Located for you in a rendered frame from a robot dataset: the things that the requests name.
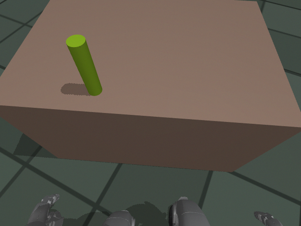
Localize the can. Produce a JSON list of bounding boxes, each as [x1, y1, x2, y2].
[[66, 34, 103, 96]]

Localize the right robot hand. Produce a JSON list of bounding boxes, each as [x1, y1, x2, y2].
[[254, 211, 283, 226]]

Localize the left robot hand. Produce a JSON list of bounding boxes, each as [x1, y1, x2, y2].
[[27, 194, 64, 226]]

